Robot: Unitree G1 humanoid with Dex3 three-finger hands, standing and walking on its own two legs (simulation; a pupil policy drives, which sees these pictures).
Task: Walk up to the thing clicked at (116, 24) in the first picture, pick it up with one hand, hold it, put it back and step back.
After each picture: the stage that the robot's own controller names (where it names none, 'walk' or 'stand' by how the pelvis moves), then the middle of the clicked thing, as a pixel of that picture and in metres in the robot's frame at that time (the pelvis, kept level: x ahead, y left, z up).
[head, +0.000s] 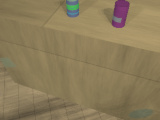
stand; (120, 14) +0.71 -0.16 +0.06
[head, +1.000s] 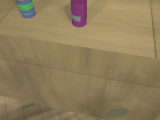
rise first; (79, 11) +0.64 +0.06 +0.09
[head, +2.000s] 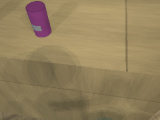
rise first; (39, 20) +0.54 +0.19 +0.11
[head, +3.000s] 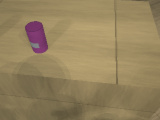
stand; (37, 38) +0.53 +0.20 +0.06
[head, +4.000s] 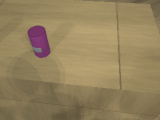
stand; (39, 42) +0.51 +0.19 +0.05
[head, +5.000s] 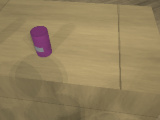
stand; (41, 42) +0.52 +0.19 +0.05
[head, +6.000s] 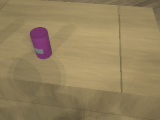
stand; (41, 43) +0.51 +0.19 +0.05
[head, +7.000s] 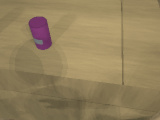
rise first; (41, 33) +0.52 +0.19 +0.06
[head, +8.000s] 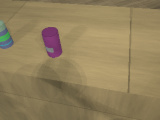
go down; (52, 42) +0.52 +0.18 +0.06
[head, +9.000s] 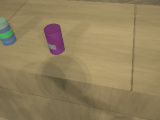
go down; (54, 39) +0.53 +0.17 +0.06
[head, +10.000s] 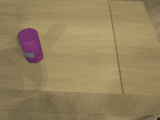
go down; (31, 46) +0.48 +0.17 +0.07
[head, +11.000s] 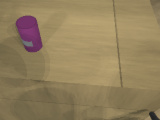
close in; (30, 35) +0.51 +0.17 +0.08
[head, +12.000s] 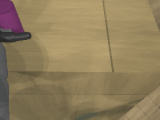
close; (8, 21) +0.52 +0.19 +0.11
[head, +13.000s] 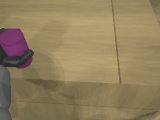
lift; (17, 49) +0.41 +0.20 +0.13
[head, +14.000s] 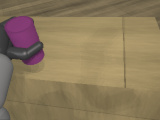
lift; (26, 42) +0.32 +0.17 +0.27
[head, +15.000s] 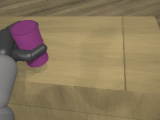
hold; (31, 44) +0.33 +0.16 +0.25
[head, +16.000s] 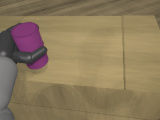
hold; (31, 46) +0.33 +0.16 +0.24
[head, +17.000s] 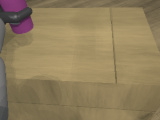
crouch; (16, 10) +0.45 +0.18 +0.28
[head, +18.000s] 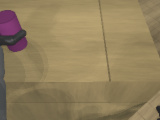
lower; (11, 32) +0.49 +0.19 +0.12
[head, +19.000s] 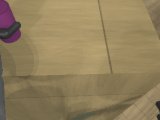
lower; (4, 22) +0.51 +0.19 +0.11
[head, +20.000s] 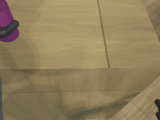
lower; (2, 21) +0.51 +0.19 +0.11
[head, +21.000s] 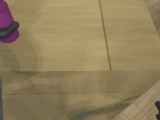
lower; (2, 22) +0.51 +0.20 +0.11
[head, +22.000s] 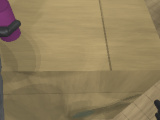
rest; (4, 21) +0.52 +0.19 +0.11
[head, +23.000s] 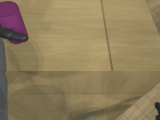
withdraw; (12, 23) +0.51 +0.18 +0.11
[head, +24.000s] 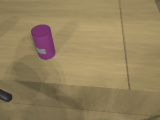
sink last; (44, 42) +0.48 +0.16 +0.09
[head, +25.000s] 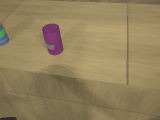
stand; (53, 39) +0.52 +0.17 +0.08
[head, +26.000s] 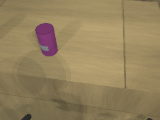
stand; (47, 40) +0.50 +0.16 +0.07
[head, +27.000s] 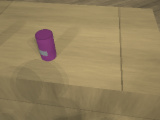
walk; (46, 45) +0.50 +0.17 +0.06
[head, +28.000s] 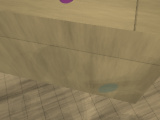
walk; out of the picture +0.71 +0.10 +0.09
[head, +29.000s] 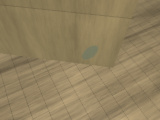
walk; out of the picture +1.05 +0.19 +0.08
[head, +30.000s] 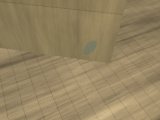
walk; out of the picture +1.30 +0.17 +0.07
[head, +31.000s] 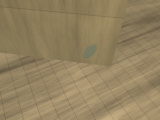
stand; out of the picture +1.23 +0.18 +0.05
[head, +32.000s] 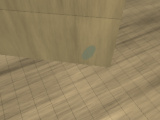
stand; out of the picture +1.23 +0.19 +0.05
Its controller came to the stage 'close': yes
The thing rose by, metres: 0.21
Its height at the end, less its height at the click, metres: +0.00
